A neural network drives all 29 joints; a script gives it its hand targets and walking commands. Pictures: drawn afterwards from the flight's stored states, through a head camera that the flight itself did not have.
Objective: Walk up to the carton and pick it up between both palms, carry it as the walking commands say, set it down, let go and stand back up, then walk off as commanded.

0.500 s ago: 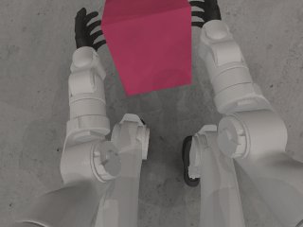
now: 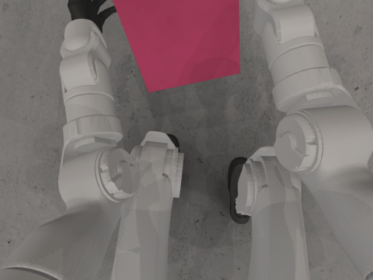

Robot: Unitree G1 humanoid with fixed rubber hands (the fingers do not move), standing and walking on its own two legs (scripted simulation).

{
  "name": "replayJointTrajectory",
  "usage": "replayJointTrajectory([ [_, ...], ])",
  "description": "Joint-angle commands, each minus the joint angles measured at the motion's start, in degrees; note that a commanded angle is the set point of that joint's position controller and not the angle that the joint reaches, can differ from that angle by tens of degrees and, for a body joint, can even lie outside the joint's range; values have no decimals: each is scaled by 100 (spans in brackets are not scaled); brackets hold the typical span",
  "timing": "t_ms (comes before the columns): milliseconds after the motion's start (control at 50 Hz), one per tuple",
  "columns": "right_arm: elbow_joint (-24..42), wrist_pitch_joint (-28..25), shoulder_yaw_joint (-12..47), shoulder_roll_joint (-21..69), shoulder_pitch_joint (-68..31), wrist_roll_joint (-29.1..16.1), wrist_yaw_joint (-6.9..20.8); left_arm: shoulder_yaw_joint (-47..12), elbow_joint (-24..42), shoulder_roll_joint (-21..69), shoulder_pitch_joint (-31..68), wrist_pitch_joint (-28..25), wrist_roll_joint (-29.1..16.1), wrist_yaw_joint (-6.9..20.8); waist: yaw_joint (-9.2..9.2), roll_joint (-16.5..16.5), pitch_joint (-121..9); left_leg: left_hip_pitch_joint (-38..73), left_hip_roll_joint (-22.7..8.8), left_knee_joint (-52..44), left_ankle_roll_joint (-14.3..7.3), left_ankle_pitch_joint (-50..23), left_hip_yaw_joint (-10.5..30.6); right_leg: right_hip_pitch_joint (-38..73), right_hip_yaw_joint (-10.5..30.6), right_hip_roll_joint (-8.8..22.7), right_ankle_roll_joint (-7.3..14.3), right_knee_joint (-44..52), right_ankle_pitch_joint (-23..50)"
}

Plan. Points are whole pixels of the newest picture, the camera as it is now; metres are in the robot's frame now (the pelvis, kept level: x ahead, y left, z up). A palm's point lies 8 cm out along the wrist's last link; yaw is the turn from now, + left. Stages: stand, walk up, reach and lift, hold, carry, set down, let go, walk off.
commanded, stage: set down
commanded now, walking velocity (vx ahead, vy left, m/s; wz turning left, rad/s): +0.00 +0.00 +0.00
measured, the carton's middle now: (179, 9) +0.57 +0.12 -0.25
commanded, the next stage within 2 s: none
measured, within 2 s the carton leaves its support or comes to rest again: neither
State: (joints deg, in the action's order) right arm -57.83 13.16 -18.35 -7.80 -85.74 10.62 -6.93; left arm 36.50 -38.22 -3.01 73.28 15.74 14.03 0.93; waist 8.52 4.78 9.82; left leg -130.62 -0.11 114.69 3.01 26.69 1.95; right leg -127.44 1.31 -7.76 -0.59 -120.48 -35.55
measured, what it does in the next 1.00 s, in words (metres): stands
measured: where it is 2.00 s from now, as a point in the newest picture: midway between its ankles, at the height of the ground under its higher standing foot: (201, 189)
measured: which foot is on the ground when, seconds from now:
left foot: down 0.00-1.00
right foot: down 0.00-1.00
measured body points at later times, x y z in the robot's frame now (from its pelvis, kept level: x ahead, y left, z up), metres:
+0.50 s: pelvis +0.01 +0.00 +0.00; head +0.36 +0.03 +0.27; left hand +0.52 +0.26 -0.13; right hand +0.60 -0.02 -0.13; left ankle +0.14 +0.14 -0.37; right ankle +0.09 -0.11 -0.37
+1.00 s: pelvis +0.01 +0.00 +0.00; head +0.37 +0.03 +0.26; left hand +0.53 +0.26 -0.14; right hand +0.61 -0.02 -0.14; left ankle +0.13 +0.14 -0.37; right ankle +0.09 -0.11 -0.37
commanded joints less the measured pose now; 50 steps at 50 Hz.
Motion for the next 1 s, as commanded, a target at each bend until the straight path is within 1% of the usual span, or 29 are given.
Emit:
replayJointTrajectory([
  [0,-607,112,1480,4896,-1651,-351,1304,-2291,-897,3972,2536,160,-356,1310,354,313,-5115,3644,575,-604,-147,-966,-803,1945,-363,-467,26,1399,571],
  [240,-847,159,1218,4626,-1249,-113,1340,-2051,-1147,3745,2099,205,-217,1361,259,320,-4697,3465,596,-562,-139,-1019,-746,1765,-322,-425,6,1390,670],
  [560,-1188,148,821,4125,-905,170,1379,-1670,-1476,3422,1664,195,45,1289,139,254,-4326,3289,599,-606,-112,-879,-684,1522,-300,-364,-24,1403,614],
  [980,-1585,148,464,3625,-427,517,1450,-1277,-1869,3043,1163,166,306,1214,-4,228,-3904,3089,571,-618,-118,-768,-630,1333,-278,-295,-46,1403,555],
])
